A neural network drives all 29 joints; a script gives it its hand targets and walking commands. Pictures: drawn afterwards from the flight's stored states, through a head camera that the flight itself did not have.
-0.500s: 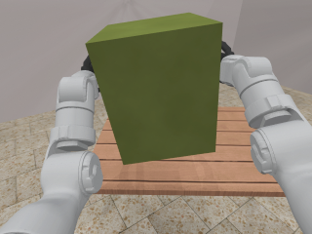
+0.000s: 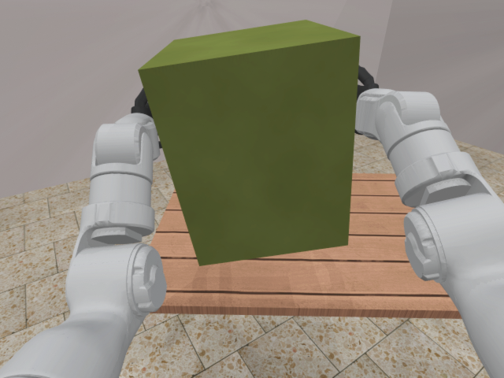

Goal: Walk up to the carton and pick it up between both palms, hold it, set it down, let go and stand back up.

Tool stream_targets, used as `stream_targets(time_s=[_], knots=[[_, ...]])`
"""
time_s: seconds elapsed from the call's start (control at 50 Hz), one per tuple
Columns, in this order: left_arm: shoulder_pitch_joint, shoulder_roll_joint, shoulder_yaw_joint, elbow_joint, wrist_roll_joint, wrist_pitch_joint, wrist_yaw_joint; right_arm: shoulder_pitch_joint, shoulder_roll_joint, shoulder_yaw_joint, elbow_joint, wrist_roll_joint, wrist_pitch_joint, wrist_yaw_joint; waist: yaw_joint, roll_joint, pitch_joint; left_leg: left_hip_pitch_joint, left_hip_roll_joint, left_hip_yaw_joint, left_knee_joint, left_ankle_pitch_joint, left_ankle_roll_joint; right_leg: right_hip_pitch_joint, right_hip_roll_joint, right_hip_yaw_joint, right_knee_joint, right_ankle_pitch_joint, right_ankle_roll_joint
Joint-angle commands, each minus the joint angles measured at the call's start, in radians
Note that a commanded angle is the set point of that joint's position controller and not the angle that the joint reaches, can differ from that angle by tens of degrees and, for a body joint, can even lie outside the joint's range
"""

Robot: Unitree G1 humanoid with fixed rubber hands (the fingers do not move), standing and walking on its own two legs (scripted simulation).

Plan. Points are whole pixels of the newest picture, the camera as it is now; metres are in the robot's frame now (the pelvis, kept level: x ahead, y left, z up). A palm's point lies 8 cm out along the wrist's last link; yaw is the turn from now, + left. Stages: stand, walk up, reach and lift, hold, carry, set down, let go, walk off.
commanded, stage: hold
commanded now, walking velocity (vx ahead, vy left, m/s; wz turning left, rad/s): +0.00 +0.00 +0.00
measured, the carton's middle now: (255, 136) +0.40 -0.01 +0.29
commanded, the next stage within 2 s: none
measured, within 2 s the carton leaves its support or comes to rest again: neither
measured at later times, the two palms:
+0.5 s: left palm (144, 128) +0.36 +0.16 +0.32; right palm (365, 108) +0.35 -0.16 +0.35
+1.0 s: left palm (144, 129) +0.37 +0.16 +0.32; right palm (364, 109) +0.35 -0.16 +0.34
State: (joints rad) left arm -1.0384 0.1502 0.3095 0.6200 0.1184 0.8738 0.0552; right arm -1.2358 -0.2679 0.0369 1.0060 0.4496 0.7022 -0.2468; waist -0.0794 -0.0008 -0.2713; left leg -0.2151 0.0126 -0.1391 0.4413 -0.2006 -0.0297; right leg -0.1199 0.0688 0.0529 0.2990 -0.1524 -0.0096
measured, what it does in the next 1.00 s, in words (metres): stands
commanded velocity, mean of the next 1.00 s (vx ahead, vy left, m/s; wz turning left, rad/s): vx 0.00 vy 0.00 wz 0.00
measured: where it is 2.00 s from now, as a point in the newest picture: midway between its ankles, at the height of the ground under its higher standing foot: outside the picture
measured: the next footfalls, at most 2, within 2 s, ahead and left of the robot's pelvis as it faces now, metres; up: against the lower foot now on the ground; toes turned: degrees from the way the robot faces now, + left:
none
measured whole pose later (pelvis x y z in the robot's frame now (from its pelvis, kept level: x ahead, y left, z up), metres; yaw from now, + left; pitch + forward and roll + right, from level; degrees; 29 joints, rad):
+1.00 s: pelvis +0.00 +0.00 +0.00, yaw +0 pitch -1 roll -2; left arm -1.05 0.16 0.30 0.64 0.11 0.86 0.06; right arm -1.24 -0.27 0.04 1.02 0.45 0.70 -0.24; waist -0.08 0.00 -0.28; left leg -0.22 0.01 -0.14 0.44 -0.20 -0.03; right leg -0.13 0.07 0.05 0.30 -0.15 -0.01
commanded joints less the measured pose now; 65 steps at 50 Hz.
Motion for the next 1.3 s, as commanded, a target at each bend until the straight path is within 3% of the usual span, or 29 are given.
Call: stream_targets(time_s=[0.0,0.36,0.4,0.48,1.28], knots=[[-0.985,-0.617,-0.305,-0.239,-0.214,-0.111,-0.148,-0.858,0.697,0.063,-0.377,0.189,-0.014,0.146,-0.011,0.077,-0.323,0.098,-0.042,0.039,-0.064,0.198,-0.028,0.09,0.012,0.012,-0.033,0.178,0.025],[-0.994,-0.614,-0.299,-0.218,-0.214,-0.114,-0.148,-0.858,0.693,0.054,-0.352,0.184,-0.012,0.148,-0.012,0.068,-0.315,0.082,-0.041,0.038,-0.065,0.172,-0.023,0.084,0.009,0.015,-0.035,0.155,0.024],[-0.988,-0.609,-0.285,-0.195,-0.212,-0.114,-0.147,-0.87,0.703,0.058,-0.354,0.183,-0.012,0.15,-0.003,0.047,-0.302,0.072,-0.042,0.039,-0.067,0.155,-0.015,0.072,0.008,0.016,-0.036,0.135,0.026],[-1.004,-0.618,-0.298,-0.224,-0.218,-0.117,-0.147,-0.868,0.699,0.051,-0.356,0.185,-0.013,0.149,-0.01,0.074,-0.326,0.086,-0.04,0.036,-0.063,0.175,-0.021,0.079,0.009,0.015,-0.034,0.155,0.022],[-0.995,-0.627,-0.302,-0.223,-0.22,-0.119,-0.144,-0.867,0.705,0.061,-0.373,0.184,-0.017,0.149,-0.007,0.062,-0.33,0.098,-0.037,0.036,-0.061,0.185,-0.023,0.081,0.013,0.01,-0.033,0.164,0.022]])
